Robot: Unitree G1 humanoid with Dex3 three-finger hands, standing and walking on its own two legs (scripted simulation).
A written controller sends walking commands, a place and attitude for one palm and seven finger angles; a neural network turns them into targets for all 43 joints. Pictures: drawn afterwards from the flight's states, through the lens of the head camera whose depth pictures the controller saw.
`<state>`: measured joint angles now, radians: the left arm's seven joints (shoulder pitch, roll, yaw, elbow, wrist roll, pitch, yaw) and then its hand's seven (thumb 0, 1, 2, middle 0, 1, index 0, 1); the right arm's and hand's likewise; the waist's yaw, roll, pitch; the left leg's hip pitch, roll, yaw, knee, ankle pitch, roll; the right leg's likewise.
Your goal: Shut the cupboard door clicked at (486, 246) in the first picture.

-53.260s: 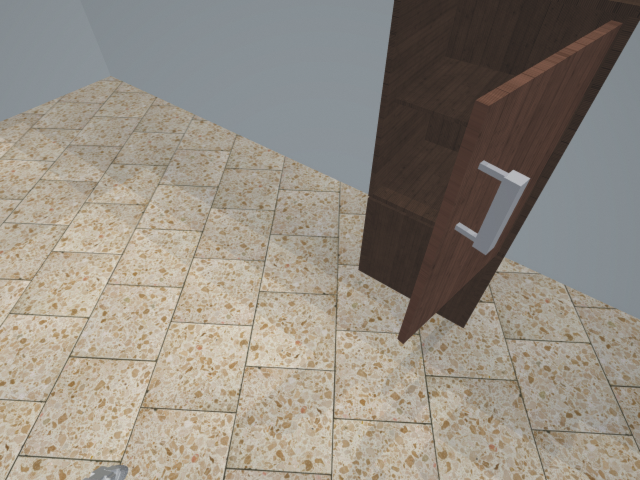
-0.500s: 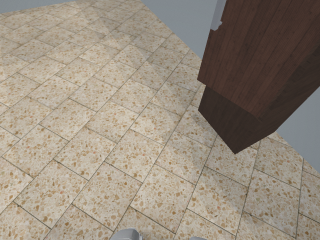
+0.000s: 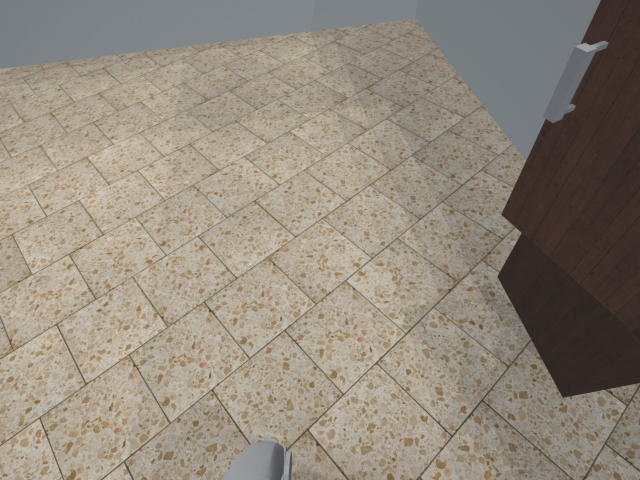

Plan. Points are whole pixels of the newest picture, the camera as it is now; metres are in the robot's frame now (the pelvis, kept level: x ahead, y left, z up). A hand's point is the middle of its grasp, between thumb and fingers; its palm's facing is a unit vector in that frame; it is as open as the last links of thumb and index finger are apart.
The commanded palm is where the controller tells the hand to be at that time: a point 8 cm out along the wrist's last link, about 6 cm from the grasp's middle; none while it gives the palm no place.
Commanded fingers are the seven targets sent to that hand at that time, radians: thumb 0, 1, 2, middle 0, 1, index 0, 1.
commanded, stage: walk to a spot facing it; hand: left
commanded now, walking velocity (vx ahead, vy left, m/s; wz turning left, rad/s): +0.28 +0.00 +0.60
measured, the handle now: (576, 82) +0.77 -0.47 +0.07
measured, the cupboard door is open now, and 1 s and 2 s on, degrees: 18 18 18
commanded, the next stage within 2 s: turn to face it in 0.48 s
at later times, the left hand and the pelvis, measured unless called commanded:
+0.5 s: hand out of the picture +0.12 +0.27 -0.18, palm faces +0.35 -0.91 -0.22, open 7.4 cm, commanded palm none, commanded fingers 0.00 0.90 0.90 -0.20 -0.30 -0.20 -0.30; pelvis +0.14 +0.07 -0.01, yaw +18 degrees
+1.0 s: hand (181, 364) +0.33 +0.26 -0.17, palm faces +0.26 -0.94 -0.22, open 7.2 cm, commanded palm none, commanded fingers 0.00 0.90 0.90 -0.20 -0.30 -0.20 -0.30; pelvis +0.30 +0.07 -0.01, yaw +14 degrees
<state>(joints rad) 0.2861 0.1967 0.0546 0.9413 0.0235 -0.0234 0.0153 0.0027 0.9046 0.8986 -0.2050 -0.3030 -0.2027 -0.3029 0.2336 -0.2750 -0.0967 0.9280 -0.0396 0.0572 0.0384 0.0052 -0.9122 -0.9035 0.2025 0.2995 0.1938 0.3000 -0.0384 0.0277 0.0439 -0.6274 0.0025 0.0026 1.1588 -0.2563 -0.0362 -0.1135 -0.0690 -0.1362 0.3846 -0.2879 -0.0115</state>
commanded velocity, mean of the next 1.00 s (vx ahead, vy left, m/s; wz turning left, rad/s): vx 0.15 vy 0.00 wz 0.02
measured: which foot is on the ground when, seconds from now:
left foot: up 0.00-0.28, down 0.30-0.76, up 0.78-1.00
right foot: down 0.00-0.28, up 0.30-0.74, down 0.76-1.00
